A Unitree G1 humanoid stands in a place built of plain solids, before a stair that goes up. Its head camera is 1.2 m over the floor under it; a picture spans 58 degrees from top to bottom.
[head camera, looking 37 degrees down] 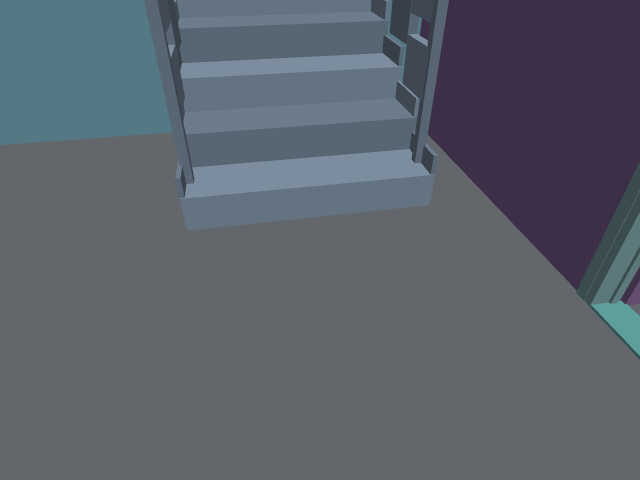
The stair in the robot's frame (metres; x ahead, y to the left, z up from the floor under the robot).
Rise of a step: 0.18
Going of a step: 0.30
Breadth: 1.22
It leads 11 degrees to the left of straight ahead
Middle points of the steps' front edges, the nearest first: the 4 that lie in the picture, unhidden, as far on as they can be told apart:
1.78 0.03 0.18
2.07 0.09 0.35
2.37 0.14 0.53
2.66 0.20 0.70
